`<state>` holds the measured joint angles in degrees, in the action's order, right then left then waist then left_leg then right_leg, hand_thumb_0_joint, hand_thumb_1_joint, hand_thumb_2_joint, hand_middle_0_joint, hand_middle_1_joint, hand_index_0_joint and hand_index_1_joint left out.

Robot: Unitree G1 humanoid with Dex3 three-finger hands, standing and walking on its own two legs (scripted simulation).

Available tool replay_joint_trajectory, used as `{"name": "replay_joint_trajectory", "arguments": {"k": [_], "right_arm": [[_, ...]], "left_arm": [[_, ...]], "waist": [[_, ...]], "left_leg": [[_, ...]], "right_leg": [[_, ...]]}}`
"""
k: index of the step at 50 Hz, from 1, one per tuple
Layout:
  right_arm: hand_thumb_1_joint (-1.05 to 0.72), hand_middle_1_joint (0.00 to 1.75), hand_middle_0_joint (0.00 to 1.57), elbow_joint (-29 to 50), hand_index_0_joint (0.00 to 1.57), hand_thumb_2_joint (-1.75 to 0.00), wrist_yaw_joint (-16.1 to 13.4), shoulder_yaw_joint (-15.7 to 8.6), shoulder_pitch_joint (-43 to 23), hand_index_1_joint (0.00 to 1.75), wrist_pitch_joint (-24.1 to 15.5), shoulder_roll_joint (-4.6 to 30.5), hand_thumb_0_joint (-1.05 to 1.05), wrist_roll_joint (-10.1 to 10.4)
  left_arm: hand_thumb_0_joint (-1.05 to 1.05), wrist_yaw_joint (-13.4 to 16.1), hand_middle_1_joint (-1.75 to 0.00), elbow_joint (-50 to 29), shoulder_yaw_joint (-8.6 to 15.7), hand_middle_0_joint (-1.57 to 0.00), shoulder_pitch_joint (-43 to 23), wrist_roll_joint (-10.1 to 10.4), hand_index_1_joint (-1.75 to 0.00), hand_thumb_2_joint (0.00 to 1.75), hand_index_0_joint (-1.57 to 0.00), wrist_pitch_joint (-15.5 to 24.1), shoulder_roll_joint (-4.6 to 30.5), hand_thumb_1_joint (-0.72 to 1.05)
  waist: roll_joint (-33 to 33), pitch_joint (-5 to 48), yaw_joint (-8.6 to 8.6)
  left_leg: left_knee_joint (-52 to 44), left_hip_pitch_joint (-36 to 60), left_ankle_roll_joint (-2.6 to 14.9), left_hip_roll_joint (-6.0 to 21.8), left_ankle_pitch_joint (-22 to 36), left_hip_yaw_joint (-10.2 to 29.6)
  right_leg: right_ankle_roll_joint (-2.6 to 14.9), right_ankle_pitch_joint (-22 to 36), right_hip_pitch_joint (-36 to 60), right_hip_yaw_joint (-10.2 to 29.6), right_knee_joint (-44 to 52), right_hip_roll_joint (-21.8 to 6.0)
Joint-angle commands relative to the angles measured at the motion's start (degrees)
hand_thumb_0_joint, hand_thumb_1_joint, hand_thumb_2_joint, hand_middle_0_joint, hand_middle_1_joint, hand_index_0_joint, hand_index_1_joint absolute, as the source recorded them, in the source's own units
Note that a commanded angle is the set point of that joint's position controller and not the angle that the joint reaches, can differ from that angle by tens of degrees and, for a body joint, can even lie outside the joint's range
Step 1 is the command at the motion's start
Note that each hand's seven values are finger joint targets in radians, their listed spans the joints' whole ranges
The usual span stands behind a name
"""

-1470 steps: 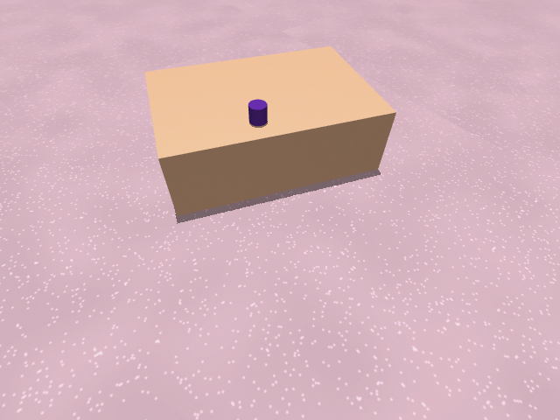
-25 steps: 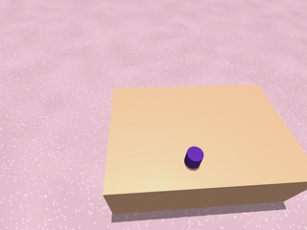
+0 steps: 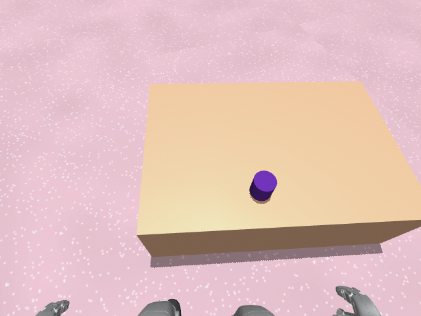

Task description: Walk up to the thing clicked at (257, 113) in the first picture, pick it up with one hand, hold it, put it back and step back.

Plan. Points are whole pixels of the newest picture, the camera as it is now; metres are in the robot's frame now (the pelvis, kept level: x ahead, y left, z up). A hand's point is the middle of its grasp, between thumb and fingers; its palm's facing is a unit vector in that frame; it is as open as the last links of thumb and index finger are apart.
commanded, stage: step back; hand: right
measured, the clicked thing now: (262, 186) +0.52 -0.22 -0.37
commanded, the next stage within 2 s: none
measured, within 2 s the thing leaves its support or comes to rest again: neither
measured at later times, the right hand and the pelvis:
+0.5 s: hand out of the picture +0.00 -0.31 -0.18, palm faces -0.17 +0.92 -0.36, open 7.4 cm; pelvis -0.09 -0.05 -0.01, yaw +5 degrees
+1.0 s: hand out of the picture -0.07 -0.23 -0.13, palm faces -0.08 +0.91 -0.41, open 7.4 cm; pelvis -0.22 +0.02 +0.00, yaw +2 degrees
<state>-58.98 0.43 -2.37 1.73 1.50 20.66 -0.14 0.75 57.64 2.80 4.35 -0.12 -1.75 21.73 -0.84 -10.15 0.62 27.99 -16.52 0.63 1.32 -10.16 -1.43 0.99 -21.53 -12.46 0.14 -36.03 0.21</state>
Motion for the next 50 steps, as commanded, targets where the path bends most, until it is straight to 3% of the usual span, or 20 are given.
{"name": "replay_joint_trajectory", "arguments": {"k": [1, 4, 6, 7, 8, 9, 10, 12, 13, 14, 18, 24, 30, 33, 34, 35, 36, 37, 41, 50], "right_arm": [[-0.90, 0.30, 0.20, 6.8, 0.20, -0.90, -1.4, -4.1, 0.2, 0.30, 0.0, 16.5, 0.00, -0.9], [-0.90, 0.30, 0.20, 9.1, 0.20, -0.90, -1.3, -3.6, -2.6, 0.30, 0.5, 15.2, 0.00, -1.2], [-0.90, 0.30, 0.20, 10.2, 0.20, -0.90, -0.9, -2.9, -5.0, 0.30, 1.3, 13.3, 0.00, 0.0], [-0.90, 0.30, 0.20, 10.9, 0.20, -0.90, -0.9, -2.3, -3.9, 0.30, 1.5, 10.9, 0.00, 1.1], [-0.90, 0.30, 0.20, 10.7, 0.20, -0.90, -1.5, -1.7, -1.5, 0.30, 1.9, 8.9, 0.00, 0.8], [-0.90, 0.30, 0.20, 9.4, 0.20, -0.90, -1.9, -2.2, 2.5, 0.30, 2.5, 10.4, 0.00, 0.5], [-0.90, 0.30, 0.20, 9.2, 0.20, -0.90, -2.3, -2.8, 3.5, 0.30, 2.5, 11.5, 0.00, 0.2], [-0.90, 0.30, 0.20, 8.3, 0.20, -0.90, -1.9, -3.6, 4.1, 0.30, 2.0, 13.9, 0.00, 0.4], [-0.90, 0.30, 0.20, 7.4, 0.20, -0.90, -1.9, -3.2, 6.7, 0.30, 1.8, 13.9, 0.00, 0.7], [-0.90, 0.30, 0.20, 7.8, 0.20, -0.90, -2.1, -2.5, 6.9, 0.30, 1.6, 13.1, 0.00, 0.4], [-0.90, 0.30, 0.20, 9.7, 0.20, -0.90, -2.6, -1.4, 4.6, 0.30, 0.7, 11.8, 0.00, -0.5], [-0.90, 0.30, 0.20, 11.2, 0.20, -0.90, -2.3, -1.6, 4.7, 0.30, 0.3, 11.7, 0.00, -1.1], [-0.90, 0.30, 0.20, 10.5, 0.20, -0.90, -0.9, -3.2, 9.6, 0.30, 0.7, 13.3, 0.00, -1.0], [-0.90, 0.30, 0.20, 9.6, 0.20, -0.90, -0.2, -3.7, 13.4, 0.30, 0.7, 12.7, 0.00, -1.2], [-0.90, 0.30, 0.20, 10.3, 0.20, -0.90, -0.2, -4.2, 13.4, 0.30, 0.6, 14.1, 0.00, -1.7], [-0.90, 0.30, 0.20, 11.4, 0.20, -0.90, -0.1, -4.9, 10.9, 0.30, 0.5, 17.6, 0.00, -2.1], [-0.90, 0.30, 0.20, 12.3, 0.20, -0.90, 0.1, -5.2, 8.9, 0.30, 0.4, 20.3, 0.00, -1.9], [-0.90, 0.30, 0.20, 12.5, 0.20, -0.90, -0.3, -5.3, 8.5, 0.30, 0.2, 20.8, 0.00, -2.0], [-0.90, 0.30, 0.20, 15.0, 0.20, -0.90, -1.4, -3.6, 0.3, 0.30, 0.3, 14.4, 0.00, -2.5], [-0.90, 0.30, 0.20, 15.3, 0.20, -0.90, -1.4, -4.3, 5.3, 0.30, -0.1, 13.4, 0.00, -0.8]], "left_arm": [[0.00, 0.0, -0.30, -3.8, 2.8, -0.20, 6.2, 0.0, -0.30, 0.90, -0.20, -0.7, 9.1, 0.90], [0.00, 0.0, -0.30, -3.8, 3.2, -0.20, 9.7, -0.1, -0.30, 0.90, -0.20, -0.5, 8.1, 0.90], [0.00, 0.6, -0.30, -3.4, 3.7, -0.20, 11.6, -1.1, -0.30, 0.90, -0.20, 0.7, 9.3, 0.90], [0.00, 0.9, -0.30, -4.7, 4.9, -0.20, 9.1, -2.1, -0.30, 0.90, -0.20, 1.2, 14.6, 0.90], [0.00, 0.9, -0.30, -6.4, 5.8, -0.20, 5.6, -2.1, -0.30, 0.90, -0.20, 1.3, 18.1, 0.90], [0.00, 0.6, -0.30, -8.2, 5.6, -0.20, 2.9, -2.4, -0.30, 0.90, -0.20, 1.3, 18.0, 0.90], [0.00, 0.9, -0.30, -9.7, 5.9, -0.20, 1.2, -3.0, -0.30, 0.90, -0.20, 1.7, 19.3, 0.90], [0.00, 0.9, -0.30, -11.3, 5.3, -0.20, -1.8, -2.4, -0.30, 0.90, -0.20, 2.0, 15.3, 0.90], [0.00, 1.1, -0.30, -11.4, 5.0, -0.20, -3.2, -2.1, -0.30, 0.90, -0.20, 2.1, 13.4, 0.90], [0.00, 1.1, -0.30, -11.4, 4.9, -0.20, -2.1, -1.9, -0.30, 0.90, -0.20, 2.1, 13.1, 0.90], [0.00, 2.3, -0.30, -12.0, 4.7, -0.20, 6.8, -1.4, -0.30, 0.90, -0.20, 1.9, 10.9, 0.90], [0.00, 2.7, -0.30, -13.7, 5.6, -0.20, 9.5, -0.8, -0.30, 0.90, -0.20, 1.7, 13.0, 0.90], [0.00, 2.0, -0.30, -16.3, 5.7, -0.20, 3.6, -1.2, -0.30, 0.90, -0.20, 2.0, 15.8, 0.90], [0.00, 1.6, -0.30, -16.5, 5.3, -0.20, -0.3, -0.9, -0.30, 0.90, -0.20, 1.8, 15.9, 0.90], [0.00, 1.5, -0.30, -16.4, 4.8, -0.20, 0.5, -0.6, -0.30, 0.90, -0.20, 1.5, 14.4, 0.90], [0.00, 1.5, -0.30, -16.6, 4.2, -0.20, 0.8, -0.2, -0.30, 0.90, -0.20, 1.4, 11.6, 0.90], [0.00, 2.1, -0.30, -16.3, 4.7, -0.20, -0.4, -0.1, -0.30, 0.90, -0.20, 1.1, 11.8, 0.90], [0.00, 2.5, -0.30, -15.2, 4.8, -0.20, -0.3, -0.7, -0.30, 0.90, -0.20, 0.9, 12.0, 0.90], [0.00, 2.0, -0.30, -11.8, 4.9, -0.20, 7.7, 0.2, -0.30, 0.90, -0.20, 0.1, 11.1, 0.90], [0.00, 1.1, -0.30, -12.2, 4.7, -0.20, 10.5, -0.9, -0.30, 0.90, -0.20, 0.5, 11.4, 0.90]], "waist": [[12.6, 17.0, -0.12], [10.1, 15.9, -2.93], [4.0, 12.6, -5.06], [-8.3, 10.4, -3.35], [-13.1, 7.2, -1.94], [-8.6, 6.8, -0.10], [-11.3, 8.2, -0.70], [-8.3, 7.9, 0.51], [-6.8, 9.4, 2.26], [-6.5, 11.0, 1.92], [-5.4, 14.0, -3.18], [-7.3, 14.7, -4.69], [-6.2, 15.5, -1.58], [-4.6, 15.1, 1.84], [0.8, 14.4, 2.42], [12.6, 13.8, 1.90], [16.3, 11.9, 2.47], [15.0, 11.1, 3.14], [8.4, 5.9, -2.52], [8.4, 12.7, 1.38]], "left_leg": [[-5.5, 5.0, 15.55, 17.3, 23.2, 15.1], [0.9, 2.0, 12.44, 13.6, 20.5, 11.1], [10.6, 1.2, 6.13, 6.9, 12.5, 7.1], [18.4, -7.9, 2.64, -1.5, -0.1, 5.1], [24.5, -16.2, 0.52, -8.4, -21.6, 7.2], [32.7, -13.4, 0.52, -8.3, -25.2, 11.7], [38.6, -12.9, 1.39, -7.8, -25.6, 12.6], [42.4, -12.1, 0.43, -7.8, -18.6, 14.1], [39.9, -14.3, 0.11, -7.9, -14.9, 13.3], [39.5, -16.2, 0.01, -8.9, -14.0, 12.8], [33.8, -20.6, -0.54, -6.7, -14.9, 11.3], [22.6, -15.1, -0.30, -2.9, -18.4, 7.5], [19.1, -4.5, 0.80, -2.0, -16.5, 3.5], [9.7, 4.2, 2.46, -1.4, -7.2, 2.3], [2.5, 3.7, 5.40, 3.3, -0.5, 8.6], [-3.7, 4.4, 10.58, 12.9, 10.0, 23.2], [-7.0, 1.3, 16.54, 19.2, 16.4, 28.4], [-8.8, -2.1, 18.69, 21.5, 14.4, 32.9], [-7.3, -0.1, 9.11, 11.9, 12.0, 15.1], [-8.6, 14.9, 10.65, 12.2, 0.3, 13.1]], "right_leg": [[1.52, -12.0, -1.1, 3.1, -17.8, 0.4], [1.33, -4.5, -0.4, 1.6, -7.8, -0.2], [-0.44, 12.2, 0.2, 4.0, 15.0, -3.6], [0.54, 23.6, 2.0, 16.0, 16.3, -10.0], [4.32, 29.7, 2.4, 22.3, 17.6, -15.9], [9.12, 32.5, -2.2, 20.7, 16.6, -19.0], [12.75, 34.2, -5.5, 25.9, 17.1, -22.3], [9.67, 32.5, -4.6, 17.6, 15.7, -16.3], [5.36, 36.8, 1.7, 10.8, 12.0, -11.6], [3.85, 39.6, 5.9, 8.9, 9.9, -10.6], [6.97, 46.2, 19.1, 10.6, 6.2, -13.8], [11.86, 49.6, 19.7, 13.1, 5.1, -18.8], [12.09, 36.9, 5.9, 12.6, 6.2, -19.8], [8.40, 24.8, -3.7, 9.2, 3.3, -16.9], [5.21, 18.2, -5.9, 6.4, -3.7, -12.2], [1.33, 4.2, -12.4, 0.7, -14.2, -1.1], [0.41, -17.1, -15.1, 2.1, -26.8, 5.4], [0.25, -19.6, -14.5, 7.2, -34.2, 5.6], [0.33, -6.4, -20.0, 10.7, -40.8, 6.5], [-4.48, -2.4, -18.1, 7.8, -29.9, 3.7]]}}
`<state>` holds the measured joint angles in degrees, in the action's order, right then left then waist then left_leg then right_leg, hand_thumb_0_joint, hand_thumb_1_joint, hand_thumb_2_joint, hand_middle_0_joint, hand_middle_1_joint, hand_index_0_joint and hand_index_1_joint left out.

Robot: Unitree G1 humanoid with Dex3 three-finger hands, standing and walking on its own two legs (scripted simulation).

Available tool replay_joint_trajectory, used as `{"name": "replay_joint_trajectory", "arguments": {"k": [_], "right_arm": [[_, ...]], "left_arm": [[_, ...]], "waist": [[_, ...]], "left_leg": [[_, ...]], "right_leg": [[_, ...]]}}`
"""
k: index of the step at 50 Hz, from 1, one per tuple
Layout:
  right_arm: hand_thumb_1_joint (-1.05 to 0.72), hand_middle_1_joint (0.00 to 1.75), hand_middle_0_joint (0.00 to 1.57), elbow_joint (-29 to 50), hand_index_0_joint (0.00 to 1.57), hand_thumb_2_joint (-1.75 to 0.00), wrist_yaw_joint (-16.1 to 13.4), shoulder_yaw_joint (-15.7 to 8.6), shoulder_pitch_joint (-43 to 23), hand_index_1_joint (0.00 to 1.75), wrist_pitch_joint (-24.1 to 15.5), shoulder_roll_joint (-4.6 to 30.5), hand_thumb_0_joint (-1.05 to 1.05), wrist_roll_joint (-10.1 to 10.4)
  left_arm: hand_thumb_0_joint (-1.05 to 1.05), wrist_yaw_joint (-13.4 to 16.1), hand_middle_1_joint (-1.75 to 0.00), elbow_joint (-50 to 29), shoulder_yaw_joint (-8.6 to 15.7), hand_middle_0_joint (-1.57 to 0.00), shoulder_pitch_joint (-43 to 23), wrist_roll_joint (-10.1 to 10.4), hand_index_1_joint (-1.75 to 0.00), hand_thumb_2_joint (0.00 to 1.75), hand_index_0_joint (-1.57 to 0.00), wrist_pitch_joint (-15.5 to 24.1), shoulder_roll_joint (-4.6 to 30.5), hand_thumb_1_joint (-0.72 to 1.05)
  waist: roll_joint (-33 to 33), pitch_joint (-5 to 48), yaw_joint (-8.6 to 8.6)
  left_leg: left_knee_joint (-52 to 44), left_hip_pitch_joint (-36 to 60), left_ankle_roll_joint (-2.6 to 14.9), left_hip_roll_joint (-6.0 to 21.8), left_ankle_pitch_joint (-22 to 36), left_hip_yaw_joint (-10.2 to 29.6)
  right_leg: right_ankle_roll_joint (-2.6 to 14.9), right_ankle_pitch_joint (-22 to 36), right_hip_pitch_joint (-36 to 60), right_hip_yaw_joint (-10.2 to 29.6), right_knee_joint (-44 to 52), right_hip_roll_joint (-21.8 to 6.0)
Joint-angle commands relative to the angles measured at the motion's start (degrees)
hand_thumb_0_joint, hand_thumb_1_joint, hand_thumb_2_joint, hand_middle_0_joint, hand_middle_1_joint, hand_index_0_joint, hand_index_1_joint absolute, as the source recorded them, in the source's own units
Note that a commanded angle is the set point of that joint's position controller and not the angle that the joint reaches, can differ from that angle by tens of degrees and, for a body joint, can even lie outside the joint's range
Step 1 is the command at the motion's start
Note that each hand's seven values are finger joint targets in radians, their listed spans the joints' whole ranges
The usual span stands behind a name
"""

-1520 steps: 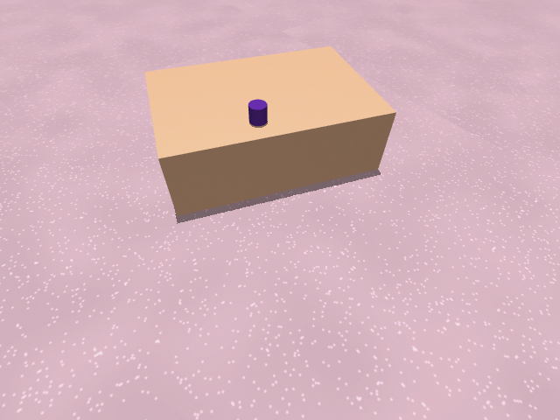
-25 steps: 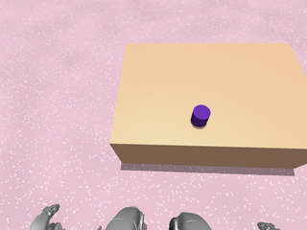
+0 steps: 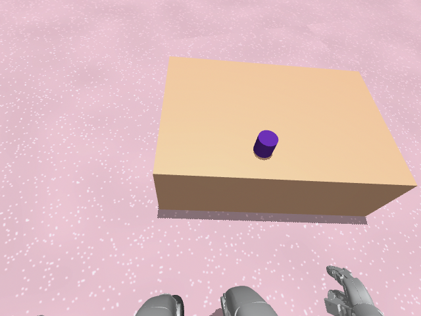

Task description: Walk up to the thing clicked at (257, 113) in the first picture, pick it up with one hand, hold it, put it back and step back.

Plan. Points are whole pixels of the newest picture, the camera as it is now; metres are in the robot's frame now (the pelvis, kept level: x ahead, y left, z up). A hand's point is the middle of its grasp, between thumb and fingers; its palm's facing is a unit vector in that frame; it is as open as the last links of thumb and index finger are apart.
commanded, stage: step back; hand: right
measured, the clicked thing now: (265, 144) +0.73 -0.27 -0.36
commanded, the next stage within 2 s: none
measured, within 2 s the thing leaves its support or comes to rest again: neither
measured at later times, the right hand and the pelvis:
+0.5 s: hand out of the picture -0.13 -0.30 -0.16, palm faces +0.01 +0.92 -0.39, open 7.4 cm; pelvis -0.16 -0.01 +0.00, yaw -2 degrees
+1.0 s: hand out of the picture -0.16 -0.29 -0.16, palm faces -0.01 +0.91 -0.42, open 7.4 cm; pelvis -0.31 -0.01 -0.02, yaw -1 degrees
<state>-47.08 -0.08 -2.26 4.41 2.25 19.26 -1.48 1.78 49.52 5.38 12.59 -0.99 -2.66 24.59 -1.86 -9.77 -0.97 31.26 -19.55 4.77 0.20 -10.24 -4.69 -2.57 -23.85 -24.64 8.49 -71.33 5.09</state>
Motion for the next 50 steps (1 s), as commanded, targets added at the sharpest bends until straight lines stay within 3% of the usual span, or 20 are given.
{"name": "replay_joint_trajectory", "arguments": {"k": [1, 6, 11, 12, 13, 14, 15, 18, 24, 27, 30, 31, 33, 34, 37, 43, 46, 48, 49, 50], "right_arm": [[-0.90, 0.30, 0.20, 3.8, 0.20, -0.90, -0.9, -4.7, 2.4, 0.30, -0.8, 15.2, 0.00, 0.5], [-0.90, 0.30, 0.20, 4.6, 0.20, -0.90, -0.4, -5.6, 0.4, 0.30, 0.0, 16.9, 0.00, -0.5], [-0.90, 0.30, 0.20, 4.3, 0.20, -0.90, -0.3, -5.4, -2.1, 0.30, 0.9, 16.2, 0.00, -0.1], [-0.90, 0.30, 0.20, 4.4, 0.20, -0.90, -0.1, -4.7, -1.8, 0.30, 0.9, 13.9, 0.00, 0.3], [-0.90, 0.30, 0.20, 4.7, 0.20, -0.90, -0.3, -4.2, -2.1, 0.30, 0.8, 10.8, 0.00, 0.7], [-0.90, 0.30, 0.20, 4.0, 0.20, -0.90, -1.3, -5.8, -2.7, 0.30, 1.4, 14.7, 0.00, 0.3], [-0.90, 0.30, 0.20, 2.8, 0.20, -0.90, -1.2, -6.6, 0.4, 0.30, 1.8, 17.4, 0.00, 0.7], [-0.90, 0.30, 0.20, -1.8, 0.20, -0.90, -0.8, -4.5, 11.0, 0.30, 0.9, 12.9, 0.00, 1.5], [-0.90, 0.30, 0.20, 1.3, 0.20, -0.90, -1.8, -2.7, 7.1, 0.30, -1.1, 12.1, 0.00, 0.5], [-0.90, 0.30, 0.20, 1.1, 0.20, -0.90, -1.9, -2.8, 9.9, 0.30, -1.9, 11.8, 0.00, -0.1], [-0.90, 0.30, 0.20, -2.4, 0.20, -0.90, -1.8, -3.9, 16.1, 0.30, -1.9, 13.5, 0.00, -0.1], [-0.90, 0.30, 0.20, -2.2, 0.20, -0.90, -1.9, -4.9, 15.9, 0.30, -1.8, 16.4, 0.00, -0.4], [-0.90, 0.30, 0.20, 0.4, 0.20, -0.90, -1.4, -6.3, 10.6, 0.30, -1.4, 26.8, 0.00, -0.5], [-0.90, 0.30, 0.20, 0.9, 0.20, -0.90, -1.9, -6.1, 7.3, 0.30, -2.0, 25.5, 0.00, -1.1], [-0.90, 0.30, 0.20, 2.1, 0.20, -0.90, -2.4, -3.8, 3.2, 0.30, -2.0, 18.1, 0.00, -1.3], [-0.90, 0.30, 0.20, 1.9, 0.20, -0.90, -2.1, -3.8, 6.4, 0.30, -0.8, 17.3, 0.00, -0.7], [-0.90, 0.30, 0.20, 2.6, 0.20, -0.90, -1.7, -3.5, 2.2, 0.30, 0.4, 17.0, 0.00, 0.8], [-0.90, 0.30, 0.20, 4.3, 0.20, -0.90, -1.4, -2.0, 2.1, 0.30, 0.0, 12.7, 0.00, 1.3], [-0.90, 0.30, 0.20, 4.8, 0.20, -0.90, -2.4, -2.5, 0.2, 0.30, 0.2, 12.7, 0.00, 1.3], [-0.90, 0.30, 0.20, 4.1, 0.20, -0.90, -2.8, -3.9, 1.1, 0.30, 0.3, 14.6, 0.00, 1.5]], "left_arm": [[0.00, 0.1, -0.30, -4.0, 2.1, -0.20, 3.3, 0.0, -0.30, 0.90, -0.20, 1.4, 8.7, 0.90], [0.00, -0.6, -0.30, -2.2, 2.2, -0.20, 8.8, 0.1, -0.30, 0.90, -0.20, 0.8, 9.4, 0.90], [0.00, -1.4, -0.30, 2.4, 3.3, -0.20, 17.4, -1.2, -0.30, 0.90, -0.20, 0.6, 8.5, 0.90], [0.00, -1.4, -0.30, 1.9, 4.3, -0.20, 17.1, -2.0, -0.30, 0.90, -0.20, 0.6, 10.4, 0.90], [0.00, -1.4, -0.30, -1.7, 4.9, -0.20, 11.1, -2.3, -0.30, 0.90, -0.20, 0.6, 14.9, 0.90], [0.00, -0.9, -0.30, -5.6, 5.2, -0.20, 1.8, -2.8, -0.30, 0.90, -0.20, 0.6, 19.7, 0.90], [0.00, -0.3, -0.30, -7.9, 5.0, -0.20, -4.2, -2.7, -0.30, 0.90, -0.20, 1.1, 18.1, 0.90], [0.00, 0.2, -0.30, -9.2, 3.2, -0.20, -12.3, -2.2, -0.30, 0.90, -0.20, 2.1, 8.8, 0.90], [0.00, 0.7, -0.30, -7.6, 4.0, -0.20, -0.2, -2.1, -0.30, 0.90, -0.20, 1.8, 9.2, 0.90], [0.00, 0.8, -0.30, -7.9, 3.6, -0.20, -0.3, -1.3, -0.30, 0.90, -0.20, 0.9, 9.9, 0.90], [0.00, 0.0, -0.30, -9.3, 2.8, -0.20, -4.4, -0.3, -0.30, 0.90, -0.20, -0.5, 10.2, 0.90], [0.00, -0.2, -0.30, -10.2, 2.1, -0.20, -4.9, -0.3, -0.30, 0.90, -0.20, -0.6, 8.6, 0.90], [0.00, 0.1, -0.30, -11.7, 2.8, -0.20, -11.6, 0.5, -0.30, 0.90, -0.20, -0.5, 8.8, 0.90], [0.00, 0.2, -0.30, -11.0, 2.9, -0.20, -13.2, -0.2, -0.30, 0.90, -0.20, -0.6, 10.0, 0.90], [0.00, -0.5, -0.30, -7.7, 2.4, -0.20, -7.0, 1.1, -0.30, 0.90, -0.20, -0.4, 8.0, 0.90], [0.00, -0.5, -0.30, -6.7, 1.2, -0.20, -6.3, -0.1, -0.30, 0.90, -0.20, 1.7, 5.9, 0.90], [0.00, -0.2, -0.30, -2.8, 1.2, -0.20, -0.3, -0.8, -0.30, 0.90, -0.20, 2.6, 6.3, 0.90], [0.00, -0.2, -0.30, -2.8, 3.1, -0.20, -0.2, -1.9, -0.30, 0.90, -0.20, 3.1, 13.6, 0.90], [0.00, -0.3, -0.30, -4.1, 4.2, -0.20, -3.1, -1.7, -0.30, 0.90, -0.20, 2.7, 19.1, 0.90], [0.00, -0.1, -0.30, -5.6, 4.2, -0.20, -6.0, -1.5, -0.30, 0.90, -0.20, 3.0, 19.3, 0.90]], "waist": [[9.2, 13.0, 2.76], [10.0, 14.0, 0.86], [9.7, 13.3, -2.51], [2.1, 10.4, -2.92], [-16.5, 4.2, -3.58], [-17.8, -2.1, -3.39], [-15.7, -4.6, -0.35], [-4.0, 2.5, 6.58], [-8.4, 10.2, -2.35], [-12.0, 14.7, -2.21], [-5.3, 16.9, 0.91], [0.3, 17.0, 0.86], [19.2, 12.1, 3.96], [16.7, 8.5, 3.53], [9.2, 9.3, -0.61], [13.3, 12.7, 2.27], [11.1, 16.9, -0.43], [-3.5, 17.0, -0.07], [-12.9, 15.6, -2.22], [-12.9, 12.4, -1.45]], "left_leg": [[-12.3, 18.3, 6.73, 13.9, -2.2, 16.7], [-14.8, 10.1, 7.20, 17.4, -13.8, 16.1], [-14.0, -5.3, -0.37, 13.2, -22.7, 12.3], [-5.1, -11.6, -5.00, 7.0, -24.4, 7.4], [15.7, -15.9, -6.96, -4.4, -22.8, 4.0], [32.8, -9.9, -7.34, -4.7, -22.3, 13.0], [41.3, -5.3, -7.37, -3.4, -19.3, 16.3], [42.6, -6.8, -6.35, -9.3, -10.1, 15.3], [22.1, -14.0, -7.21, -2.1, -20.4, 11.0], [6.5, -6.8, -5.67, 0.4, -18.0, 7.3], [-8.5, 4.8, -4.65, -2.0, 1.1, 1.8], [-7.8, 8.2, -2.68, 3.8, 6.1, 10.5], [-11.2, 0.7, 12.83, 22.8, 17.0, 35.6], [-11.9, -4.4, 14.66, 24.8, 16.7, 37.1], [-3.5, 3.3, 8.44, 14.1, 27.8, 17.1], [3.6, 16.9, 8.85, 13.3, 28.9, 15.7], [10.8, 11.6, 3.76, 9.9, 19.9, 11.4], [18.0, -9.0, -1.44, 1.9, -4.0, 8.9], [28.7, -9.8, -3.32, -3.4, -25.4, 9.0], [36.3, -6.1, -3.79, -0.9, -27.8, 13.7]], "right_leg": [[-0.81, -0.8, -5.2, -0.9, 7.9, -1.7], [1.41, -5.7, 6.2, -5.5, 23.5, -5.1], [5.65, 0.7, 21.1, -10.0, 42.2, -4.8], [8.77, -7.9, 19.7, -0.5, 48.0, -9.2], [14.38, -21.7, 4.3, 22.2, 59.7, -23.4], [20.86, -26.8, -15.2, 28.8, 66.1, -31.8], [19.99, -25.5, -22.4, 26.1, 67.3, -31.4], [9.46, 3.2, -6.4, -1.8, 55.5, -15.0], [13.27, 24.4, 24.5, 0.8, 45.2, -20.6], [12.80, 38.0, 27.1, 0.5, 38.1, -21.5], [9.46, 32.0, 19.5, -3.6, 32.1, -17.9], [7.39, 23.0, 11.8, -4.1, 29.3, -15.7], [2.95, -13.7, -0.2, -7.5, 10.3, -2.8], [3.03, -13.7, 1.0, -0.4, 3.0, -4.6], [4.27, -6.9, -3.3, 0.7, -0.2, -0.7], [1.88, -5.7, -1.8, -6.4, 29.0, -4.6], [2.58, 15.4, 12.2, -9.3, 52.5, -3.9], [7.53, 27.0, 22.1, 10.0, 46.4, -15.5], [18.20, 32.3, 12.4, 20.2, 48.2, -26.9], [20.58, 33.6, 3.7, 22.7, 48.9, -29.4]]}}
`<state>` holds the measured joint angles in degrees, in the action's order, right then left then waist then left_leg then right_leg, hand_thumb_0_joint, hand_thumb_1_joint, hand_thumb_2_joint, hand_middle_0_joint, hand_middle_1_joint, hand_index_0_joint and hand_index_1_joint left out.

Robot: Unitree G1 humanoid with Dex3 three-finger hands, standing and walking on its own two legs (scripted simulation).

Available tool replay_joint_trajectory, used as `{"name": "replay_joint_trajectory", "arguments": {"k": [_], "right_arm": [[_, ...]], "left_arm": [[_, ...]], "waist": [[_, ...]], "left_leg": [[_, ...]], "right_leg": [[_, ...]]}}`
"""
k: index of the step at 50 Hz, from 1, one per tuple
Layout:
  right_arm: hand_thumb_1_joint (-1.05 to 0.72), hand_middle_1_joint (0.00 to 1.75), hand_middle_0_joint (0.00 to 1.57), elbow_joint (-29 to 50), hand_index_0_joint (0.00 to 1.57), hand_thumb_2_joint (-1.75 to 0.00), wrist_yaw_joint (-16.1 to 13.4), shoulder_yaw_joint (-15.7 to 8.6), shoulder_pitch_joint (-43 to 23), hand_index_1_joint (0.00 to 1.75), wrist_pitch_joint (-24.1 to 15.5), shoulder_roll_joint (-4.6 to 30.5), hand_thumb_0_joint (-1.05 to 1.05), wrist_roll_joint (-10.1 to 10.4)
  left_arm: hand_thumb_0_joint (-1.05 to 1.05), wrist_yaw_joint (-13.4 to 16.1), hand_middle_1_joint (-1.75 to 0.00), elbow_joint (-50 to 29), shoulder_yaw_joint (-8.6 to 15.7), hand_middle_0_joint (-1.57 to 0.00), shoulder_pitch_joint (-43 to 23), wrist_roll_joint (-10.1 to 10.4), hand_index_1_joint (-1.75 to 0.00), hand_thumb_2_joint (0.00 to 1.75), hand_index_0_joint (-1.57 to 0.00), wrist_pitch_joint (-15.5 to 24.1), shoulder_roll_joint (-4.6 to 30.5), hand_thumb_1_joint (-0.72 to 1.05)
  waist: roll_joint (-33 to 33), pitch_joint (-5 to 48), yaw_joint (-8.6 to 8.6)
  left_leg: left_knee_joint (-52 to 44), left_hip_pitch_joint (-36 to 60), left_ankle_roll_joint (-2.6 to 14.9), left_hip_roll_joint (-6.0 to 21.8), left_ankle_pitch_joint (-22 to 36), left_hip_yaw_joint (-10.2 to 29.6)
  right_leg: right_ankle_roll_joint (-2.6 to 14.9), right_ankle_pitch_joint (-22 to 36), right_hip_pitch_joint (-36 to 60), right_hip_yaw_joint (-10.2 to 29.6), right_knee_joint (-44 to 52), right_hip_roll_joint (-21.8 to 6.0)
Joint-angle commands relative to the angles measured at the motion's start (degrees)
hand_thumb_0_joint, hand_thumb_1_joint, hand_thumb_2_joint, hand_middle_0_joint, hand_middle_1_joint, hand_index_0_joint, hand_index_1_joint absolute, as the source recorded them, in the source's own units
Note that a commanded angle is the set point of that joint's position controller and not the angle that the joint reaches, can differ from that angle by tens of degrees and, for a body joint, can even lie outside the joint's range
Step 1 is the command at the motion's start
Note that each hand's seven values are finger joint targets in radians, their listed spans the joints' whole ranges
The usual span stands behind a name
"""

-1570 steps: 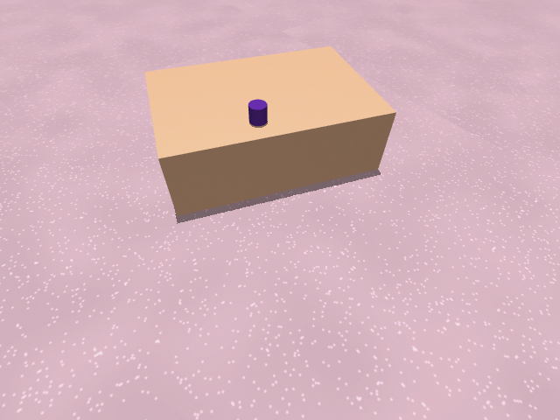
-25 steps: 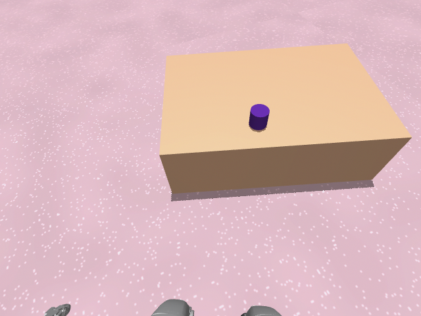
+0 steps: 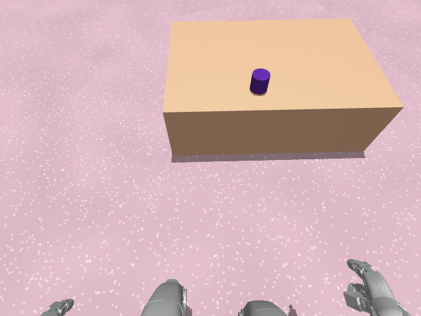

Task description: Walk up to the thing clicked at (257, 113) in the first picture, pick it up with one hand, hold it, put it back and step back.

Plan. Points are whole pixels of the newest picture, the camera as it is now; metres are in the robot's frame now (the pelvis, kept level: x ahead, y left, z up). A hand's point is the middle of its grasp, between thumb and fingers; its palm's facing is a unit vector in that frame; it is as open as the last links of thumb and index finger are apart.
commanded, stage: step back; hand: right
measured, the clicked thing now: (259, 81) +1.05 -0.23 -0.35
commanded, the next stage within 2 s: stand in 1.38 s
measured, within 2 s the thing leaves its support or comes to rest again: neither
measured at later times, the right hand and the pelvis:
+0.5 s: hand out of the picture -0.01 -0.25 -0.13, palm faces -0.06 +0.92 -0.38, open 7.4 cm; pelvis -0.10 +0.01 +0.01, yaw +0 degrees
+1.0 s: hand out of the picture +0.00 -0.24 -0.13, palm faces -0.03 +0.93 -0.36, open 7.4 cm; pelvis -0.08 +0.01 +0.02, yaw +0 degrees
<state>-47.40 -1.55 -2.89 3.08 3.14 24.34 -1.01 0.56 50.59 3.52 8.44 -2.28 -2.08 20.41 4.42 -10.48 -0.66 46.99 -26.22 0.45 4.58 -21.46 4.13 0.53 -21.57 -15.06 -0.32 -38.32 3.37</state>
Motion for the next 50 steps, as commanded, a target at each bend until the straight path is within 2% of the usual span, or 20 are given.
{"name": "replay_joint_trajectory", "arguments": {"k": [1, 4, 8, 11, 12, 13, 15, 18, 23, 26, 28, 30, 33, 38, 40, 41, 42, 43, 46, 50], "right_arm": [[-0.90, 0.30, 0.20, 3.2, 0.20, -0.90, -0.9, -3.4, 3.7, 0.30, -0.8, 10.6, 0.00, 0.9], [-0.90, 0.30, 0.20, 1.9, 0.20, -0.90, -0.6, -2.0, 4.4, 0.30, -1.4, 8.2, 0.00, 1.5], [-0.90, 0.30, 0.20, 2.0, 0.20, -0.90, -0.3, -1.6, 3.3, 0.30, -2.7, 6.8, 0.00, 0.2], [-0.90, 0.30, 0.20, -1.8, 0.20, -0.90, -0.2, -2.5, 9.7, 0.30, -3.5, 6.7, 0.00, -0.9], [-0.90, 0.30, 0.20, -2.8, 0.20, -0.90, -0.3, -3.4, 10.6, 0.30, -3.8, 8.4, 0.00, -1.6], [-0.90, 0.30, 0.20, -2.2, 0.20, -0.90, -0.4, -4.4, 8.6, 0.30, -3.9, 12.3, 0.00, -2.5], [-0.90, 0.30, 0.20, 0.0, 0.20, -0.90, 0.1, -4.6, 0.8, 0.30, -4.1, 17.9, 0.00, -1.3], [-0.90, 0.30, 0.20, -0.1, 0.20, -0.90, 0.2, -2.7, -2.3, 0.30, -4.9, 10.5, 0.00, -2.2], [-0.90, 0.30, 0.20, -2.8, 0.20, -0.90, 1.1, -3.6, 3.6, 0.30, -4.7, 11.3, 0.00, -2.2], [-0.90, 0.30, 0.20, -2.2, 0.20, -0.90, 1.6, -2.9, 1.3, 0.30, -3.7, 9.1, 0.00, -1.0], [-0.90, 0.30, 0.20, -0.3, 0.20, -0.90, 1.6, -1.1, 0.1, 0.30, -4.1, 3.6, 0.00, -0.1], [-0.90, 0.30, 0.20, -2.7, 0.20, -0.90, 1.1, -2.8, 3.0, 0.30, -4.3, 8.7, 0.00, -0.4], [-0.90, 0.30, 0.20, -4.1, 0.20, -0.90, 2.0, -2.6, 3.1, 0.30, -4.7, 7.4, 0.00, -0.2], [-0.90, 0.30, 0.20, -6.0, 0.20, -0.90, 2.2, -2.5, 6.5, 0.30, -5.4, 5.6, 0.00, -0.6], [-0.90, 0.30, 0.20, -7.4, 0.20, -0.90, 1.5, -3.5, 8.7, 0.30, -5.9, 7.5, 0.00, -1.1], [-0.90, 0.30, 0.20, -7.5, 0.20, -0.90, 1.1, -4.2, 9.9, 0.30, -6.2, 10.5, 0.00, -1.5], [-0.90, 0.30, 0.20, -6.9, 0.20, -0.90, 1.1, -4.3, 7.7, 0.30, -6.2, 13.2, 0.00, -0.9], [-0.90, 0.30, 0.20, -7.1, 0.20, -0.90, 1.3, -4.9, 6.8, 0.30, -5.9, 15.1, 0.00, -0.8], [-0.90, 0.30, 0.20, -6.5, 0.20, -0.90, 1.2, -3.3, 3.6, 0.30, -5.8, 11.1, 0.00, -1.4], [-0.90, 0.30, 0.20, -5.8, 0.20, -0.90, 1.3, -1.8, -2.1, 0.30, -4.9, 7.1, 0.00, 0.5]], "left_arm": [[0.00, 1.2, -0.30, -6.8, 5.3, -0.20, -3.0, -0.3, -0.30, 0.90, -0.20, 2.2, 20.9, 0.90], [0.00, 1.4, -0.30, -6.5, 4.2, -0.20, -1.9, -0.5, -0.30, 0.90, -0.20, 2.2, 15.5, 0.90], [0.00, 1.5, -0.30, -5.8, 4.0, -0.20, 1.5, -1.2, -0.30, 0.90, -0.20, 1.9, 15.6, 0.90], [0.00, 0.9, -0.30, -6.5, 3.8, -0.20, -1.4, 0.2, -0.30, 0.90, -0.20, 0.9, 15.6, 0.90], [0.00, 0.7, -0.30, -6.5, 2.8, -0.20, 0.8, 0.4, -0.30, 0.90, -0.20, 0.6, 12.8, 0.90], [0.00, 0.4, -0.30, -5.9, 1.8, -0.20, 4.0, 0.9, -0.30, 0.90, -0.20, 0.4, 9.1, 0.90], [0.00, 1.3, -0.30, -4.2, 2.7, -0.20, -0.6, 0.8, -0.30, 0.90, -0.20, 0.7, 14.3, 0.90], [0.00, -0.5, -0.30, -1.5, 3.4, -0.20, 2.2, 1.5, -0.30, 0.90, -0.20, 1.2, 14.1, 0.90], [0.00, -1.4, -0.30, -0.7, 2.8, -0.20, -0.4, 0.8, -0.30, 0.90, -0.20, 2.6, 12.1, 0.90], [0.00, -0.2, -0.30, 3.8, 2.7, -0.20, 6.7, 0.1, -0.30, 0.90, -0.20, 4.5, 11.5, 0.90], [0.00, 0.5, -0.30, 4.1, 4.6, -0.20, 7.6, -0.7, -0.30, 0.90, -0.20, 5.4, 17.7, 0.90], [0.00, 0.3, -0.30, 1.0, 4.6, -0.20, -0.8, -0.4, -0.30, 0.90, -0.20, 5.2, 20.2, 0.90], [0.00, 0.2, -0.30, 1.0, 3.3, -0.20, -1.2, -0.2, -0.30, 0.90, -0.20, 5.6, 15.3, 0.90], [0.00, -0.3, -0.30, 1.2, 2.4, -0.20, -2.3, 0.7, -0.30, 0.90, -0.20, 4.7, 15.5, 0.90], [0.00, -0.4, -0.30, 0.8, 1.3, -0.20, -1.3, 1.1, -0.30, 0.90, -0.20, 4.3, 12.8, 0.90], [0.00, -0.4, -0.30, 0.2, 0.6, -0.20, -0.8, 1.6, -0.30, 0.90, -0.20, 4.3, 10.4, 0.90], [0.00, -0.1, -0.30, 1.0, 0.6, -0.20, -0.4, 2.0, -0.30, 0.90, -0.20, 3.7, 10.3, 0.90], [0.00, 0.1, -0.30, 1.8, 1.3, -0.20, -1.6, 1.4, -0.30, 0.90, -0.20, 3.5, 13.3, 0.90], [0.00, -0.3, -0.30, 2.5, 1.1, -0.20, -1.2, 1.7, -0.30, 0.90, -0.20, 4.0, 12.0, 0.90], [0.00, 0.5, -0.30, 6.5, 2.0, -0.20, 4.4, 1.4, -0.30, 0.90, -0.20, 5.2, 12.5, 0.90]], "waist": [[-16.2, 11.2, -0.47], [-10.8, 13.1, -0.47], [-14.7, 12.9, -2.43], [-14.9, 14.6, 0.87], [-9.9, 15.9, -0.04], [2.4, 14.9, -1.47], [6.7, 9.5, 0.68], [3.4, 6.6, -2.10], [6.4, 7.6, 1.84], [2.9, 11.1, -2.48], [-13.6, 11.0, -3.49], [-12.3, 5.3, -0.76], [-10.6, 5.5, -0.29], [-13.2, 8.6, 1.40], [-8.9, 12.0, 2.32], [-0.6, 14.5, 2.44], [3.3, 14.7, 1.19], [4.3, 12.1, 2.28], [4.1, 9.0, 0.44], [0.2, 13.7, -3.33]], "left_leg": [[21.3, 3.0, 0.69, -5.4, -14.3, 6.0], [20.2, -1.5, 0.13, -9.4, -8.8, 3.0], [-1.6, 0.7, -0.97, -6.5, -8.3, -2.2], [-26.6, 13.3, -0.04, -6.3, 5.2, -5.8], [-27.9, 21.1, 1.03, -3.4, 8.7, 1.2], [-29.3, 25.4, 4.92, 7.8, 7.4, 18.7], [-34.3, 1.3, 15.82, 20.2, -11.1, 29.4], [-29.3, 4.5, 9.24, 7.2, -3.8, 9.8], [-29.7, 13.1, 8.74, 6.4, -11.3, 11.3], [-18.5, 8.5, 6.48, 4.5, 0.4, 4.3], [-3.5, -9.3, 0.02, -5.9, -3.7, -2.9], [1.8, -0.4, -0.37, -1.4, -9.9, 1.8], [-3.3, 1.3, -0.20, -2.4, -4.4, -1.2], [-19.8, 13.6, -0.55, -4.8, 7.0, -7.3], [-23.2, 22.7, 1.41, -2.0, 13.5, -2.3], [-26.4, 27.0, 4.77, 7.0, 15.2, 10.2], [-28.8, 23.4, 10.75, 14.1, 5.9, 18.3], [-30.5, 17.4, 14.13, 16.2, -0.7, 20.4], [-27.6, 17.1, 9.89, 10.9, 10.6, 10.9], [-14.5, 9.8, 2.50, 3.5, 24.5, -0.9]], "right_leg": [[15.98, 30.6, -8.3, 26.9, 15.5, -25.5], [11.47, 38.0, 1.7, 11.9, 7.7, -16.0], [10.24, 25.0, 7.2, 11.9, 7.6, -14.9], [8.04, 19.1, 3.8, 10.7, 1.5, -14.6], [5.21, 14.7, -3.5, 9.9, -4.4, -12.7], [2.08, -3.9, -16.5, 4.9, -12.9, -5.5], [0.39, -12.5, -7.4, 6.7, -20.2, -6.1], [0.93, -4.2, -6.5, 6.9, -17.2, -3.8], [0.05, -8.7, -5.8, 1.0, -0.1, -3.9], [1.50, 3.3, 10.6, 0.1, 20.8, -3.4], [7.03, 2.9, 19.5, 25.5, 23.0, -17.3], [14.19, -7.5, 1.3, 30.3, 23.1, -26.0], [9.88, 2.5, 3.5, 16.8, 21.1, -18.7], [6.35, 15.1, 0.7, 8.2, 13.5, -14.2], [3.53, 21.6, -2.6, 4.6, 4.9, -11.1], [1.27, 15.9, -7.9, 1.6, -3.1, -6.3], [0.75, -6.8, -8.7, -1.1, -6.0, -2.8], [1.19, -13.5, -6.8, 1.8, -9.5, -5.1], [1.63, -9.9, -6.6, 2.6, -2.5, -6.3], [1.33, 17.8, 12.8, 2.6, 15.7, -6.5]]}}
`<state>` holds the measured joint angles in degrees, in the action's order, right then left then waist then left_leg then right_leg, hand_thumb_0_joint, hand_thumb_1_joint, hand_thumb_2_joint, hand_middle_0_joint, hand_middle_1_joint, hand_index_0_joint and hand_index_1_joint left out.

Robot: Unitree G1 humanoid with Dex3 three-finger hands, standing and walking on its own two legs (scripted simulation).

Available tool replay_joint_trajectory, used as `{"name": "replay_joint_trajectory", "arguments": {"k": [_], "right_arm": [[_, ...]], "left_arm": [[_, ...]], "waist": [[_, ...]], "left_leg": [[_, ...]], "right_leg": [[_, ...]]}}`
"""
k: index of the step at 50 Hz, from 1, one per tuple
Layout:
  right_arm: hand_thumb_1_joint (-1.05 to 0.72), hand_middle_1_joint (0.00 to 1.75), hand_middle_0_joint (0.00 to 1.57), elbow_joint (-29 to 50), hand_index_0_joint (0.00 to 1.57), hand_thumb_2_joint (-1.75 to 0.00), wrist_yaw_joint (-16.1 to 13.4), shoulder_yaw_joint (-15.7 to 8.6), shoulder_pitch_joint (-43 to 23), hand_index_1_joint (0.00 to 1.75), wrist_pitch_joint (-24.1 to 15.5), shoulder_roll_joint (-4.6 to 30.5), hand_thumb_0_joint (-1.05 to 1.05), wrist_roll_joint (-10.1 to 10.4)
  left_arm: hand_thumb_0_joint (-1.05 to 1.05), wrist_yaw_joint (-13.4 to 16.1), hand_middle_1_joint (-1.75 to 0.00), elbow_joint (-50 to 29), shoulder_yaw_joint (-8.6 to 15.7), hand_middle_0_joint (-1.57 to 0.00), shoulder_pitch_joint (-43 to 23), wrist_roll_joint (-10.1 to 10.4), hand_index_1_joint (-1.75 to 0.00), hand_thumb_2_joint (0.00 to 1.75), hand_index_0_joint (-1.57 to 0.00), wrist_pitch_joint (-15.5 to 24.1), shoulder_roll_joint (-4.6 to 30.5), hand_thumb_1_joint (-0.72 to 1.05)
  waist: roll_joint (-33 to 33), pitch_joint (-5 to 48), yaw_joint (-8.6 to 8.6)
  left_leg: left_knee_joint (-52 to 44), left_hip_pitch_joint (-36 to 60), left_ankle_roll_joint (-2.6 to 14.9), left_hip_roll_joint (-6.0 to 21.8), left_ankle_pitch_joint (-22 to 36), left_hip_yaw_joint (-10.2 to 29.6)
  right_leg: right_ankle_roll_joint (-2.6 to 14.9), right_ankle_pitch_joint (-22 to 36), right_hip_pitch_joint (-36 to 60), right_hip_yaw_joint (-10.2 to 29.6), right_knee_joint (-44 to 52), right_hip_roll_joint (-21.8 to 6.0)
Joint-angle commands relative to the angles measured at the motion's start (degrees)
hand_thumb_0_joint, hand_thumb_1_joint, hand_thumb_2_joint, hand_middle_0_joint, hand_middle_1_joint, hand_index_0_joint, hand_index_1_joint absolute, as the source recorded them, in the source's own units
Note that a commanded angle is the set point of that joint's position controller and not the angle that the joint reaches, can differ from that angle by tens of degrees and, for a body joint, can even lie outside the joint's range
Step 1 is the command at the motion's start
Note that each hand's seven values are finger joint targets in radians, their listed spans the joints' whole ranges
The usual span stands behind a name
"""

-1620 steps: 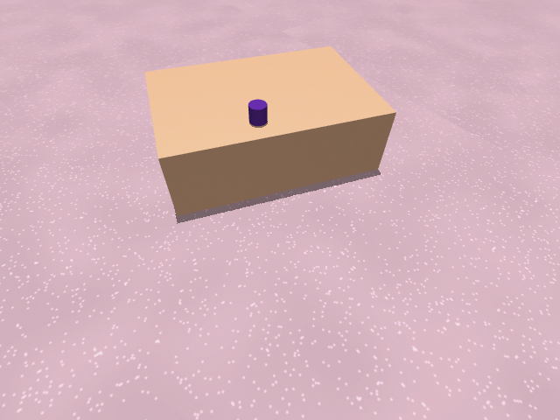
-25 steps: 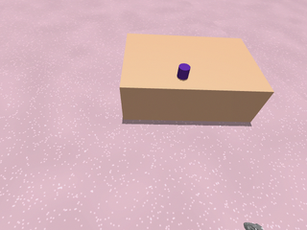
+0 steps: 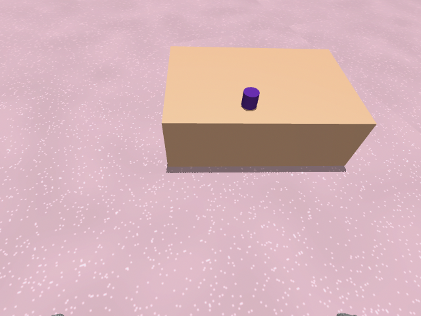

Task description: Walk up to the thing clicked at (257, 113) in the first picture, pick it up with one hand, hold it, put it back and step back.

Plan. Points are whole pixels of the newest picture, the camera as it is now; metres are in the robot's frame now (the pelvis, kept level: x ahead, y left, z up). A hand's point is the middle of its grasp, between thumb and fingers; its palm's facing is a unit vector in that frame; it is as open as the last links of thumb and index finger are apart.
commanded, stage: step back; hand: right
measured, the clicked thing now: (250, 98) +1.12 -0.25 -0.36
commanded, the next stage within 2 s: stand in 0.38 s
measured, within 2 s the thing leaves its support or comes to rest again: neither
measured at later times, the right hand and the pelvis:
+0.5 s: hand out of the picture +0.14 -0.24 -0.14, palm faces +0.00 +0.93 -0.36, open 7.4 cm; pelvis +0.02 +0.01 +0.01, yaw +0 degrees
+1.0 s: hand out of the picture +0.07 -0.25 -0.14, palm faces -0.02 +0.95 -0.32, open 7.4 cm; pelvis -0.01 +0.00 +0.02, yaw +0 degrees
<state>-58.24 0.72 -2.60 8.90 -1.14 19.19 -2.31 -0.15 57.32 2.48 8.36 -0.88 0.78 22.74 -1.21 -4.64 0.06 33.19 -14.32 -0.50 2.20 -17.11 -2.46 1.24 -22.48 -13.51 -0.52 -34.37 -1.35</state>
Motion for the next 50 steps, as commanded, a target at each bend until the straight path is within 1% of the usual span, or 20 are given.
{"name": "replay_joint_trajectory", "arguments": {"k": [1, 2, 3, 4, 5, 6, 7, 8, 9, 11, 13, 18, 19, 26, 28, 30, 35, 42, 47, 50], "right_arm": [[-0.90, 0.30, 0.20, 5.8, 0.20, -0.90, -1.1, -1.6, -7.5, 0.30, -0.5, 10.9, 0.00, 2.3], [-0.90, 0.30, 0.20, 5.9, 0.20, -0.90, -1.2, -1.2, -7.1, 0.30, -0.2, 9.5, 0.00, 2.2], [-0.90, 0.30, 0.20, 4.2, 0.20, -0.90, -1.3, -1.5, -4.6, 0.30, 0.2, 10.4, 0.00, 2.0], [-0.90, 0.30, 0.20, 2.3, 0.20, -0.90, -1.3, -1.9, -2.2, 0.30, 0.2, 11.2, 0.00, 1.5], [-0.90, 0.30, 0.20, 1.2, 0.20, -0.90, -1.2, -1.8, -1.0, 0.30, -0.1, 11.3, 0.00, 1.5], [-0.90, 0.30, 0.20, 0.7, 0.20, -0.90, -1.1, -2.1, -1.4, 0.30, -0.6, 12.7, 0.00, 1.5], [-0.90, 0.30, 0.20, 0.3, 0.20, -0.90, -1.1, -2.1, -2.0, 0.30, -0.9, 13.5, 0.00, 1.4], [-0.90, 0.30, 0.20, 0.4, 0.20, -0.90, -1.2, -2.0, -2.7, 0.30, -1.1, 13.6, 0.00, 1.6], [-0.90, 0.30, 0.20, 0.8, 0.20, -0.90, -1.2, -1.7, -5.0, 0.30, -1.1, 13.8, 0.00, 1.7], [-0.90, 0.30, 0.20, 1.0, 0.20, -0.90, -1.3, -1.4, -5.8, 0.30, -0.9, 12.5, 0.00, 2.0], [-0.90, 0.30, 0.20, 0.4, 0.20, -0.90, -1.7, -1.5, -4.5, 0.30, -0.6, 12.4, 0.00, 1.8], [-0.90, 0.30, 0.20, -0.2, 0.20, -0.90, -1.7, -2.0, -6.3, 0.30, -0.3, 12.7, 0.00, 1.7], [-0.90, 0.30, 0.20, 0.1, 0.20, -0.90, -1.7, -1.1, -6.7, 0.30, -0.7, 13.0, 0.00, 1.6], [-0.90, 0.30, 0.20, -0.4, 0.20, -0.90, -1.4, -0.7, -8.4, 0.30, -1.1, 12.4, 0.00, 1.9], [-0.90, 0.30, 0.20, -0.7, 0.20, -0.90, -1.3, -0.7, -8.6, 0.30, -1.1, 12.5, 0.00, 2.0], [-0.90, 0.30, 0.20, -0.9, 0.20, -0.90, -1.2, -0.7, -9.0, 0.30, -0.9, 12.5, 0.00, 2.0], [-0.90, 0.30, 0.20, -1.5, 0.20, -0.90, -1.0, -0.4, -9.1, 0.30, -0.9, 12.3, 0.00, 1.9], [-0.90, 0.30, 0.20, -2.7, 0.20, -0.90, -0.6, -0.4, -8.0, 0.30, -0.7, 12.5, 0.00, 1.7], [-0.90, 0.30, 0.20, -2.9, 0.20, -0.90, -0.4, -0.3, -7.3, 0.30, -0.7, 12.4, 0.00, 1.5], [-0.90, 0.30, 0.20, -3.2, 0.20, -0.90, -0.5, -0.3, -6.7, 0.30, -0.8, 12.7, 0.00, 1.6]], "left_arm": [[0.00, 1.7, -0.30, 0.0, 3.7, -0.20, 5.5, -0.4, -0.30, 0.90, -0.20, 2.5, 12.6, 0.90], [0.00, 1.8, -0.30, -0.7, 3.9, -0.20, 3.4, -0.5, -0.30, 0.90, -0.20, 2.6, 15.0, 0.90], [0.00, 1.5, -0.30, -2.2, 3.7, -0.20, -2.5, -0.4, -0.30, 0.90, -0.20, 2.5, 16.7, 0.90], [0.00, 1.3, -0.30, -3.3, 3.2, -0.20, -7.1, -0.6, -0.30, 0.90, -0.20, 2.3, 15.6, 0.90], [0.00, 1.2, -0.30, -3.7, 2.6, -0.20, -8.6, -0.4, -0.30, 0.90, -0.20, 2.0, 13.3, 0.90], [0.00, 1.3, -0.30, -4.0, 2.3, -0.20, -8.8, 0.0, -0.30, 0.90, -0.20, 2.1, 11.6, 0.90], [0.00, 1.2, -0.30, -3.3, 2.1, -0.20, -8.0, 0.4, -0.30, 0.90, -0.20, 2.0, 10.4, 0.90], [0.00, 1.2, -0.30, -2.5, 2.0, -0.20, -6.2, 0.3, -0.30, 0.90, -0.20, 1.8, 10.2, 0.90], [0.00, 1.1, -0.30, -1.7, 2.1, -0.20, -4.8, 0.4, -0.30, 0.90, -0.20, 1.7, 10.9, 0.90], [0.00, 1.4, -0.30, -0.2, 2.5, -0.20, -3.6, 0.3, -0.30, 0.90, -0.20, 1.8, 11.6, 0.90], [0.00, 1.5, -0.30, -0.6, 2.6, -0.20, -4.9, 0.4, -0.30, 0.90, -0.20, 1.5, 11.6, 0.90], [0.00, 1.5, -0.30, -0.6, 2.0, -0.20, -7.4, 0.4, -0.30, 0.90, -0.20, 1.0, 10.3, 0.90], [0.00, 1.3, -0.30, 0.8, 0.8, -0.20, -5.8, 1.1, -0.30, 0.90, -0.20, 0.7, 8.0, 0.90], [0.00, 0.9, -0.30, 2.3, 0.6, -0.20, -7.5, 0.5, -0.30, 0.90, -0.20, 0.9, 9.2, 0.90], [0.00, 0.8, -0.30, 2.8, 0.4, -0.20, -7.3, 0.4, -0.30, 0.90, -0.20, 1.0, 9.2, 0.90], [0.00, 0.7, -0.30, 3.3, 0.3, -0.20, -7.6, 0.4, -0.30, 0.90, -0.20, 1.1, 9.3, 0.90], [0.00, 0.5, -0.30, 4.0, 0.1, -0.20, -7.5, 0.2, -0.30, 0.90, -0.20, 1.2, 9.3, 0.90], [0.00, 0.3, -0.30, 5.1, 0.1, -0.20, -6.1, 0.1, -0.30, 0.90, -0.20, 1.3, 9.6, 0.90], [0.00, 0.3, -0.30, 5.1, 0.1, -0.20, -5.5, 0.1, -0.30, 0.90, -0.20, 1.4, 9.7, 0.90], [0.00, 0.2, -0.30, 5.1, 0.0, -0.20, -5.0, 0.2, -0.30, 0.90, -0.20, 1.6, 9.5, 0.90]], "waist": [[0.1, 9.5, -3.73], [-2.6, 8.5, -2.70], [-4.2, 7.5, -0.92], [-4.0, 5.3, 1.49], [-2.6, 4.7, 2.73], [-1.4, 6.0, 2.20], [-0.3, 6.8, 0.98], [-0.8, 8.1, -0.33], [-0.9, 8.9, -1.47], [-1.7, 10.6, -1.49], [-0.3, 11.3, -0.77], [3.5, 10.7, -0.50], [4.1, 9.0, -0.67], [3.3, 9.1, -0.23], [2.6, 9.0, -0.13], [2.2, 8.2, 0.02], [2.1, 7.5, 0.21], [1.3, 3.9, 0.18], [0.6, 4.2, 0.02], [1.2, 5.3, 0.12]], "left_leg": [[5.2, -6.2, 1.60, 2.5, 16.7, 2.6], [5.5, -9.9, 0.05, -0.1, 3.9, 2.0], [5.8, -4.0, 0.12, 0.0, -8.6, 2.8], [3.0, 1.1, 0.24, 1.1, -7.2, 3.6], [-4.5, 3.7, 0.64, 1.6, -0.8, 3.5], [-6.9, 5.4, 1.60, 3.8, 12.7, 5.1], [-7.9, 4.7, 3.15, 5.6, 21.5, 7.7], [-7.1, 5.3, 4.19, 6.5, 26.0, 7.9], [-5.3, 5.0, 4.66, 6.4, 27.1, 7.5], [-2.5, 4.7, 3.48, 4.8, 30.7, 4.1], [-3.4, 4.7, 2.67, 4.0, 30.2, 3.2], [-6.1, 6.8, 3.48, 5.4, 30.7, 4.9], [-9.0, 8.1, 3.10, 5.8, 30.8, 7.3], [-12.9, 10.4, 1.90, 5.9, 27.5, 6.8], [-13.7, 11.0, 1.76, 5.7, 25.6, 6.6], [-14.7, 10.7, 1.60, 5.5, 21.0, 6.4], [-16.3, 10.6, 1.49, 5.5, 17.1, 6.2], [-19.1, 8.1, 1.27, 5.0, 6.3, 7.1], [-18.4, 8.0, 1.33, 5.1, 6.3, 7.2], [-17.7, 8.4, 1.61, 5.2, 8.4, 7.1]], "right_leg": [[2.61, 25.3, 14.8, 9.8, 12.0, -6.4], [5.97, 21.1, 13.2, 18.2, 14.4, -12.9], [10.50, 16.9, 4.5, 20.2, 14.6, -17.9], [9.98, 15.4, -0.5, 18.2, 12.8, -16.4], [6.51, 16.5, -1.9, 12.6, 11.5, -12.8], [2.91, 22.0, 0.3, 7.0, 8.5, -8.6], [0.86, 26.3, 2.4, 3.8, 5.5, -5.5], [0.19, 27.3, 4.4, 2.5, 4.8, -4.3], [-0.05, 26.1, 5.4, 2.6, 6.3, -4.1], [0.36, 34.5, 10.2, 3.0, 6.0, -5.2], [1.16, 36.4, 10.7, 3.8, 4.6, -6.3], [0.68, 28.9, 8.1, 2.1, 5.5, -5.0], [0.06, 29.0, 7.2, 3.7, 8.3, -4.9], [-0.47, 27.5, 10.2, 3.5, 13.3, -5.6], [-0.69, 27.1, 10.4, 3.7, 14.8, -5.8], [-0.84, 23.8, 10.0, 4.1, 16.4, -5.8], [-0.74, 22.1, 9.3, 4.5, 18.1, -6.2], [-0.87, 12.6, 6.1, 5.0, 20.4, -5.8], [-0.67, 10.6, 4.9, 5.4, 21.0, -6.1], [-0.63, 13.9, 6.1, 5.7, 20.7, -6.4]]}}
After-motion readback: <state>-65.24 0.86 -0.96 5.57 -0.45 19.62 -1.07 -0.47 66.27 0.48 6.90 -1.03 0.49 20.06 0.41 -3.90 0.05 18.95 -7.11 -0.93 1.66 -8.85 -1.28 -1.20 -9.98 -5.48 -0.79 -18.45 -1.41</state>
